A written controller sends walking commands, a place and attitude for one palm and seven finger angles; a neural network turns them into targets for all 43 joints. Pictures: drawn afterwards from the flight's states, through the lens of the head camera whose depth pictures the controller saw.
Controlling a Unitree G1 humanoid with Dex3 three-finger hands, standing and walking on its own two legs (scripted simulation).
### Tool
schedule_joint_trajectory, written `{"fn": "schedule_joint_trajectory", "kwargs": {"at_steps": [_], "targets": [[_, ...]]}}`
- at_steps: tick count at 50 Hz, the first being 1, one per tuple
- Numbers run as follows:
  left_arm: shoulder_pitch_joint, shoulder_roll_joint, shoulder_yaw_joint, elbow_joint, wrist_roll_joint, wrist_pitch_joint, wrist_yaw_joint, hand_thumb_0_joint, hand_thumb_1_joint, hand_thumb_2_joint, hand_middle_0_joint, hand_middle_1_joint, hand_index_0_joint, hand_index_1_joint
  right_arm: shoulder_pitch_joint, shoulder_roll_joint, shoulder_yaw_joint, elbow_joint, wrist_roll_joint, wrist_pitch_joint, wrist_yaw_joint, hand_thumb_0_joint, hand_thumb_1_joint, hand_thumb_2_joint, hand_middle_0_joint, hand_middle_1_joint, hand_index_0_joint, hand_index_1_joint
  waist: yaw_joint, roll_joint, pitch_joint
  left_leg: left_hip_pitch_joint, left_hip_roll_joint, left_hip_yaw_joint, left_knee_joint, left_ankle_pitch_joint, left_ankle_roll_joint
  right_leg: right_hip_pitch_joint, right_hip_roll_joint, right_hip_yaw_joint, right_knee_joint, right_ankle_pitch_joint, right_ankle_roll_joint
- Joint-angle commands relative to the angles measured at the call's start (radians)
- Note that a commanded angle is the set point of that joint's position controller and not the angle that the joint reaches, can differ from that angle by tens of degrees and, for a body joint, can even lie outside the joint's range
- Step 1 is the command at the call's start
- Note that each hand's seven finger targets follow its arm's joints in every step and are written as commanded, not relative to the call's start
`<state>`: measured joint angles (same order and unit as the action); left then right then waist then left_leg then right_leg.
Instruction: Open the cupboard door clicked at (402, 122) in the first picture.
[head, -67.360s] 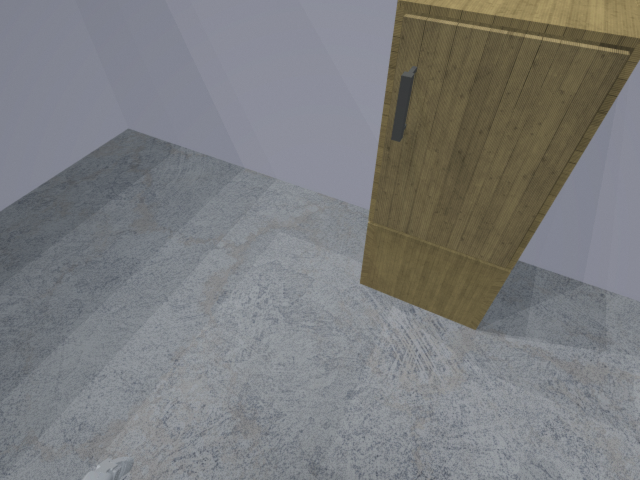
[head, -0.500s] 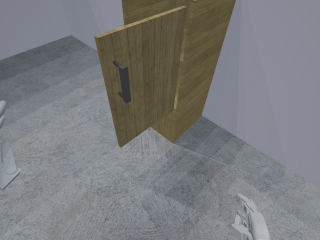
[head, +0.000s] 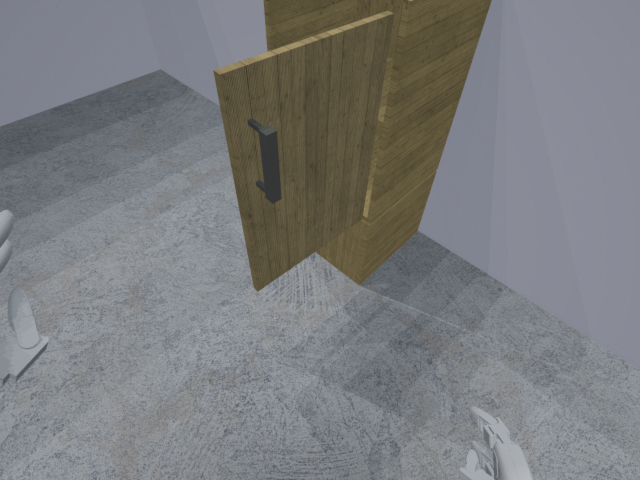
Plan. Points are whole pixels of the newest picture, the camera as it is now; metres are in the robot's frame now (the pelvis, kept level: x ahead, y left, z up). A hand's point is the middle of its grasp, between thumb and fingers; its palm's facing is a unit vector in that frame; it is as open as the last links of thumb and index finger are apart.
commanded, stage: let the arm hang, fingers relaxed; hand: left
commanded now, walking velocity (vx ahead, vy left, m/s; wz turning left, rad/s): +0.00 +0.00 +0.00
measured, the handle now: (264, 161) +0.63 +0.14 +0.03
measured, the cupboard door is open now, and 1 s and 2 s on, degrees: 86 86 86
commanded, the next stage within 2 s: look to check the result in 1.14 s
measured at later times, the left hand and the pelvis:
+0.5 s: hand out of the picture +0.00 +0.18 -0.18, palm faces +0.02 -0.98 -0.21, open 7.2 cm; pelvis +0.00 -0.02 +0.00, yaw +2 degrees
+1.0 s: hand out of the picture +0.10 +0.22 -0.15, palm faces +0.02 -0.94 -0.34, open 7.4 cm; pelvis +0.02 -0.02 +0.00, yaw +2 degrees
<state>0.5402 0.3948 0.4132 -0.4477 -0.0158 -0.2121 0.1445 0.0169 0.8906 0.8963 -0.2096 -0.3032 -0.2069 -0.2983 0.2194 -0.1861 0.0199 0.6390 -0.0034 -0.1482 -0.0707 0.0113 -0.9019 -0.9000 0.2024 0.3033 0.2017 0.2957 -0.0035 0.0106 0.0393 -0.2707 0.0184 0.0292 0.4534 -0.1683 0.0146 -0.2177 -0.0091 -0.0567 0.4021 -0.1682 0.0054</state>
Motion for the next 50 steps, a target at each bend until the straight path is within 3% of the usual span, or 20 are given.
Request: {"fn": "schedule_joint_trajectory", "kwargs": {"at_steps": [1,2,3,4,6,7,9,11,13,15,16,17,21,27,32,41,43,50], "targets": [[-0.007,0.155,0.104,-0.162,-0.015,-0.048,0.013,0.0,0.9,0.9,-0.2,-0.3,-0.2,-0.3,-0.09,-0.135,-0.051,-0.155,0.004,-0.044,-0.014,0.0,-0.9,-0.9,0.2,0.3,0.2,0.3,0.004,0.025,-0.094,-0.009,0.052,-0.06,-0.109,-0.086,-0.004,0.037,-0.036,0.072,-0.073,-0.042,-0.003],[-0.118,-0.025,-0.337,0.6,0.038,0.071,-0.115,0.0,0.9,0.9,-0.2,-0.3,-0.2,-0.3,-0.136,-0.262,-0.098,0.125,0.007,-0.103,0.072,0.0,-0.9,-0.9,0.2,0.3,0.2,0.3,-0.051,0.05,-0.043,-0.055,0.095,-0.101,0.049,0.121,-0.003,-0.125,-0.089,0.032,0.055,0.034,-0.028],[-0.137,-0.005,-0.285,0.623,0.047,0.17,-0.142,0.0,0.9,0.9,-0.2,-0.3,-0.2,-0.3,-0.063,-0.28,-0.106,0.12,0.009,-0.003,0.079,0.0,-0.9,-0.9,0.2,0.3,0.2,0.3,-0.033,0.052,-0.089,-0.032,0.106,-0.117,0.022,0.18,0.004,-0.107,-0.108,0.081,0.05,0.022,-0.034],[-0.131,0.002,-0.279,0.61,0.047,0.197,-0.146,0.0,0.9,0.9,-0.2,-0.3,-0.2,-0.3,-0.053,-0.269,-0.102,0.089,0.011,0.029,0.076,0.0,-0.9,-0.9,0.2,0.3,0.2,0.3,-0.03,0.041,-0.083,-0.035,0.118,-0.125,0.018,0.171,0.018,-0.113,-0.084,0.061,0.081,-0.035,-0.032],[-0.183,0.01,-0.287,0.693,0.053,0.196,-0.147,0.0,0.9,0.9,-0.2,-0.3,-0.2,-0.3,-0.082,-0.269,-0.086,0.092,-0.004,0.061,0.076,0.0,-0.9,-0.9,0.2,0.3,0.2,0.3,-0.009,-0.022,-0.101,-0.125,0.128,-0.182,-0.011,0.085,0.053,-0.066,-0.061,0.054,0.125,-0.105,-0.041],[-0.201,0.028,-0.294,0.746,0.058,0.19,-0.147,0.0,0.9,0.9,-0.2,-0.3,-0.2,-0.3,-0.09,-0.271,-0.082,0.098,-0.01,0.07,0.076,0.0,-0.9,-0.9,0.2,0.3,0.2,0.3,0.0,-0.107,-0.127,-0.104,0.113,-0.175,0.008,0.096,0.049,-0.038,-0.069,0.073,0.113,-0.066,-0.051],[-0.255,0.064,-0.301,0.859,0.06,0.186,-0.147,0.0,0.9,0.9,-0.2,-0.3,-0.2,-0.3,-0.086,-0.275,-0.081,0.121,-0.015,0.088,0.078,0.0,-0.9,-0.9,0.2,0.3,0.2,0.3,-0.005,-0.219,-0.162,-0.056,0.066,-0.138,0.063,0.072,0.04,-0.03,-0.128,0.118,0.058,-0.021,-0.081],[-0.322,0.077,-0.32,0.973,0.054,0.194,-0.142,0.0,0.9,0.9,-0.2,-0.3,-0.2,-0.3,-0.078,-0.265,-0.077,0.154,-0.018,0.109,0.079,0.0,-0.9,-0.9,0.2,0.3,0.2,0.3,-0.018,-0.2,-0.139,-0.004,0.032,-0.104,0.087,0.045,0.026,-0.079,-0.163,0.135,0.018,-0.057,-0.102],[-0.355,0.067,-0.342,1.069,0.047,0.201,-0.137,0.0,0.9,0.9,-0.2,-0.3,-0.2,-0.3,-0.079,-0.253,-0.069,0.183,-0.023,0.125,0.079,0.0,-0.9,-0.9,0.2,0.3,0.2,0.3,-0.02,-0.065,-0.117,0.014,0.038,-0.104,0.055,0.05,0.019,-0.085,-0.148,0.129,0.019,-0.085,-0.096],[-0.348,0.058,-0.356,1.156,0.041,0.205,-0.135,0.0,0.9,0.9,-0.2,-0.3,-0.2,-0.3,-0.099,-0.253,-0.062,0.209,-0.026,0.133,0.076,0.0,-0.9,-0.9,0.2,0.3,0.2,0.3,-0.005,0.093,-0.089,-0.017,0.062,-0.141,-0.029,0.006,0.022,-0.049,-0.112,0.112,0.025,-0.14,-0.075],[-0.335,0.06,-0.357,1.199,0.039,0.203,-0.135,0.0,0.9,0.9,-0.2,-0.3,-0.2,-0.3,-0.107,-0.258,-0.06,0.223,-0.026,0.134,0.073,0.0,-0.9,-0.9,0.2,0.3,0.2,0.3,0.004,0.137,-0.091,-0.032,0.072,-0.149,-0.058,-0.017,0.024,-0.014,-0.101,0.107,0.027,-0.133,-0.068],[-0.324,0.068,-0.357,1.237,0.038,0.202,-0.134,0.0,0.9,0.9,-0.2,-0.3,-0.2,-0.3,-0.109,-0.265,-0.061,0.233,-0.023,0.136,0.071,0.0,-0.9,-0.9,0.2,0.3,0.2,0.3,0.013,0.136,-0.092,-0.037,0.074,-0.156,-0.065,-0.03,0.025,0.013,-0.097,0.103,0.014,-0.127,-0.066],[-0.318,0.043,-0.358,1.361,0.032,0.197,-0.136,0.0,0.9,0.9,-0.2,-0.3,-0.2,-0.3,-0.069,-0.238,-0.061,0.3,-0.02,0.144,0.061,0.0,-0.9,-0.9,0.2,0.3,0.2,0.3,0.004,0.139,-0.087,-0.007,0.062,-0.134,-0.076,-0.113,0.014,0.013,-0.113,0.119,-0.054,-0.181,-0.079],[-0.341,0.056,-0.358,1.466,0.029,0.196,-0.139,0.0,0.9,0.9,-0.2,-0.3,-0.2,-0.3,-0.024,-0.252,-0.07,0.369,-0.017,0.15,0.056,0.0,-0.9,-0.9,0.2,0.3,0.2,0.3,-0.001,0.027,-0.027,0.026,0.069,-0.13,-0.096,-0.132,0.015,-0.021,-0.114,0.11,-0.113,-0.236,-0.082],[-0.363,0.071,-0.359,1.51,0.029,0.195,-0.137,0.0,0.9,0.9,-0.2,-0.3,-0.2,-0.3,-0.026,-0.263,-0.072,0.405,-0.016,0.148,0.056,0.0,-0.9,-0.9,0.2,0.3,0.2,0.3,-0.001,-0.011,-0.013,0.053,0.073,-0.124,-0.106,-0.089,0.018,-0.021,-0.119,0.105,-0.129,-0.227,-0.08],[-0.413,0.093,-0.362,1.529,0.026,0.187,-0.133,0.0,0.9,0.9,-0.2,-0.3,-0.2,-0.3,-0.074,-0.276,-0.065,0.435,-0.018,0.141,0.06,0.0,-0.9,-0.9,0.2,0.3,0.2,0.3,0.002,-0.055,-0.016,0.086,0.085,-0.12,-0.135,0.029,0.015,0.026,-0.124,0.097,-0.127,-0.112,-0.064],[-0.425,0.096,-0.362,1.53,0.027,0.186,-0.132,0.0,0.9,0.9,-0.2,-0.3,-0.2,-0.3,-0.088,-0.28,-0.064,0.44,-0.018,0.139,0.06,0.0,-0.9,-0.9,0.2,0.3,0.2,0.3,0.002,-0.027,-0.021,0.095,0.088,-0.118,-0.142,0.053,0.013,0.037,-0.125,0.094,-0.123,-0.078,-0.061],[-0.453,0.105,-0.36,1.522,0.027,0.177,-0.129,0.0,0.9,0.9,-0.2,-0.3,-0.2,-0.3,-0.123,-0.29,-0.062,0.439,-0.018,0.132,0.059,0.0,-0.9,-0.9,0.2,0.3,0.2,0.3,0.004,-0.015,-0.057,0.124,0.094,-0.112,-0.153,0.133,0.005,0.098,-0.13,0.093,-0.118,0.069,-0.054]]}}
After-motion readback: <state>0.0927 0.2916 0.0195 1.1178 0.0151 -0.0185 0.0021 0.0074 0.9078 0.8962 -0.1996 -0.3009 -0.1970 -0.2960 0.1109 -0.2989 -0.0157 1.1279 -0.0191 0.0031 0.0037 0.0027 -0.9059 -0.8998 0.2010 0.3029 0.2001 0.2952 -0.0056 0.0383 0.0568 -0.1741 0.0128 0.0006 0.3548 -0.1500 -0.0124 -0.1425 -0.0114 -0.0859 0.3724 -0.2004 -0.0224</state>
